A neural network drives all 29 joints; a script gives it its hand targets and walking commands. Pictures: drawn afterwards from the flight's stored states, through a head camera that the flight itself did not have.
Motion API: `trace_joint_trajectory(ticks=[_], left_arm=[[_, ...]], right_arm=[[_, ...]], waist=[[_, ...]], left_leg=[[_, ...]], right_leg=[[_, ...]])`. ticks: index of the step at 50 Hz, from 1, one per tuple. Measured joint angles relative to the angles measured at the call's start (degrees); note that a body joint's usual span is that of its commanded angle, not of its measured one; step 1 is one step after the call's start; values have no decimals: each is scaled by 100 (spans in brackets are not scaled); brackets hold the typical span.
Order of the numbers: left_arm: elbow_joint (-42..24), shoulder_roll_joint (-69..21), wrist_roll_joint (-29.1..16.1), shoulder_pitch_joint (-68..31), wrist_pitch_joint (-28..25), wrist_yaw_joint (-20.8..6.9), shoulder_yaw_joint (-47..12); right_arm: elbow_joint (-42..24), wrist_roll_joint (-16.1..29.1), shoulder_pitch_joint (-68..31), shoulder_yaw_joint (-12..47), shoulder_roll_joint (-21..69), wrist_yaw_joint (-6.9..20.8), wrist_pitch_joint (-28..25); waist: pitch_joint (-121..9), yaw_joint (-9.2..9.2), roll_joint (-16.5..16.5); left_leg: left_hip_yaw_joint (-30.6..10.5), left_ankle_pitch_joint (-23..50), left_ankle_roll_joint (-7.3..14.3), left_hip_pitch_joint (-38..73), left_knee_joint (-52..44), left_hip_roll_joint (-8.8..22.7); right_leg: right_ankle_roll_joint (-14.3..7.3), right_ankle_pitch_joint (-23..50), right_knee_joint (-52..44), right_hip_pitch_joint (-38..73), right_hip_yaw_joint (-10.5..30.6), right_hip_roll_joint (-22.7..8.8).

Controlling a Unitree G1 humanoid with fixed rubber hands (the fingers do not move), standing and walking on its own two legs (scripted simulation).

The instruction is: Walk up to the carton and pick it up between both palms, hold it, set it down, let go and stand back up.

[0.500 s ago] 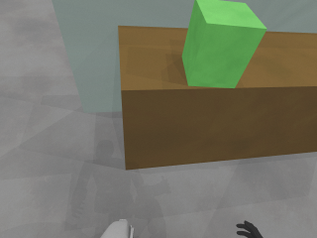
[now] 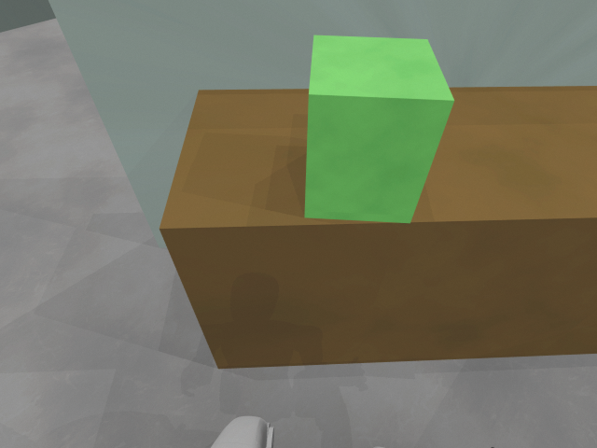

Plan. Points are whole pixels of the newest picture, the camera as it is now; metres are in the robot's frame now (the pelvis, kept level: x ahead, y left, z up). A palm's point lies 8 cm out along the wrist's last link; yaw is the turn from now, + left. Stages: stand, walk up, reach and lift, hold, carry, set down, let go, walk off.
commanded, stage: walk up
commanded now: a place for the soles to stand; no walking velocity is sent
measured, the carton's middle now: (363, 132) +0.63 -0.08 +0.10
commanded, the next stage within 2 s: none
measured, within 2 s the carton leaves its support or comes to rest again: neither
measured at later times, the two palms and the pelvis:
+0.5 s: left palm (204, 382) +0.24 +0.16 -0.10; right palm (588, 425) +0.20 -0.37 -0.06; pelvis +0.13 -0.10 +0.02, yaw +4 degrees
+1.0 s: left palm (186, 439) +0.16 +0.17 -0.09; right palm (530, 337) +0.33 -0.36 -0.09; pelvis +0.14 -0.13 +0.01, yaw +12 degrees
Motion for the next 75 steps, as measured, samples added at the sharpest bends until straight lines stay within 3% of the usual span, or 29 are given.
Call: trace_joint_trajectory(ticks=[5, 9, 10, 12, 15, 17, 22, 27, 28, 30, 32, 35, 39, 46, 48, 50, 52, 55, 58, 61, 64, 66, 69, 75], left_arm=[[191, 110, 85, 213, -21, 107, 18], [276, 279, 66, 357, 60, 106, -3], [301, 324, 64, 366, 90, 92, -9], [311, 325, 64, 370, 189, 48, -23], [256, 259, 134, 351, 485, -26, -48], [215, 289, 184, 200, 567, -49, -5], [-119, 396, 129, -329, 451, -113, 136], [-390, 260, -127, -654, 172, -108, 117], [-419, 216, -153, -634, 85, -87, 107], [-359, 25, -128, -631, -36, -5, 79], [-361, -43, -85, -575, 8, 75, -38], [-312, -168, -75, -622, 128, 187, -124], [-399, -172, -8, -603, 81, 277, -139], [-432, 142, 90, -462, 39, 433, 20], [-398, 234, 71, -395, 66, 445, 35], [-285, 340, -2, -353, 139, 431, 62], [-171, 324, -119, -213, 250, 445, 77], [-15, 326, -232, -73, 311, 456, 82], [50, 256, -229, 34, 211, 446, 95], [31, 100, -179, 46, 117, 415, 67], [4, -158, -109, -96, -17, 352, 12], [-83, -206, -106, -121, -59, 306, -51], [-109, -214, -164, -188, -22, 239, -71], [-241, -173, -173, -278, -51, 201, -7]], right_arm=[[-261, 126, -348, 73, 152, 120, -154], [-451, 129, -422, 120, 316, 140, -315], [-476, 92, -421, 120, 364, 116, -361], [-503, -37, -405, 174, 405, 17, -386], [-379, -109, -234, 224, 417, -141, -282], [-266, -91, -56, 246, 465, -199, -259], [-27, -60, 300, 261, 460, -162, -293], [-47, 12, 368, 168, 198, -31, -171], [-77, 23, 331, 157, 114, 0, -118], [-52, 72, 96, 109, -82, 54, -6], [-106, 132, -19, 95, -143, 48, 123], [-92, 94, -163, 88, -276, 41, 290], [-79, 51, -351, 46, -379, 104, 341], [-155, -7, -657, 86, -215, 339, 425], [-167, 30, -706, 80, -148, 409, 359], [-132, 61, -743, 81, -7, 460, 248], [-130, 109, -670, 137, 55, 452, 210], [-49, 125, -587, 206, 200, 344, 204], [-18, 93, -535, 265, 289, 270, 195], [-13, 109, -525, 291, 285, 246, 215], [77, 156, -610, 310, 184, 244, 237], [110, 163, -590, 331, 218, 243, 251], [187, 168, -562, 370, 284, 260, 190], [274, 187, -529, 401, 288, 288, 38]], waist=[[111, 269, -132], [77, 355, -391], [96, 338, -543], [163, 332, -771], [34, 204, -781], [3, 99, -878], [103, -197, -1085], [169, -443, -856], [182, -471, -730], [362, -516, -218], [359, -501, -66], [322, -373, 126], [281, -202, 390], [274, -34, 198], [265, -3, 52], [350, 47, -286], [216, -18, -312], [85, -152, -425], [-16, -203, -557], [-94, -217, -523], [-12, -211, -129], [-87, -211, -86], [-193, -190, -153], [-270, -149, -98]], left_leg=[[345, 57, 57, -111, -1465, -114], [338, 1155, 209, 429, -3334, -151], [377, 1558, 252, 488, -3437, -244], [477, 1318, 273, 543, -3157, -356], [407, 825, 249, 719, -2909, -190], [354, 776, 117, 962, -3030, -93], [174, 771, -147, 1404, -3380, 138], [-127, 541, -464, 1308, -3146, 382], [-218, 390, -495, 1223, -2917, 466], [-602, 126, -324, 1049, -2348, 728], [-800, -353, -260, 816, -1753, 452], [-538, -459, -258, 522, -969, 80], [-181, -399, -232, 393, -1045, -45], [67, -239, -162, 599, -2172, 62], [99, 363, -51, 822, -2889, 62], [278, 719, 46, 940, -3028, -135], [263, 578, 139, 892, -2923, -98], [266, 535, 187, 989, -3011, -72], [411, 580, 193, 1101, -3160, -84], [537, 534, 189, 1101, -3137, -54], [465, 438, 139, 1083, -2974, 179], [469, 539, 89, 1125, -3148, 129], [635, 751, 211, 1321, -3614, -35], [828, 960, 259, 1553, -4099, -29]], right_leg=[[-72, 92, -680, 459, -274, 42], [-56, -182, -612, 565, -430, -15], [-65, -359, -368, 524, -402, -140], [-69, -554, 417, 291, 31, -170], [83, -840, 1736, -205, 427, 140], [177, -601, 2159, -501, 544, 162], [326, -9, 1856, -1115, 847, -35], [177, 1050, -189, -793, 1047, -199], [247, 1257, -559, -593, 996, -150], [360, 934, -367, -516, 697, 138], [293, 641, -68, -600, 620, 124], [197, 578, -106, -541, 563, -4], [184, 768, -504, -407, 394, -78], [257, 978, -780, -451, 181, -331], [328, 995, -729, -529, 190, -435], [276, 751, -483, -616, 427, -599], [182, -328, 42, -759, 724, -278], [69, -714, 750, -803, 1024, 181], [84, -616, 774, -667, 1021, 380], [112, -200, -152, -223, 883, 457], [41, 563, -854, 102, 742, 686], [29, 538, -927, 102, 769, 656], [97, 593, -1098, 134, 932, 522], [173, 886, -1576, 291, 1120, 564]])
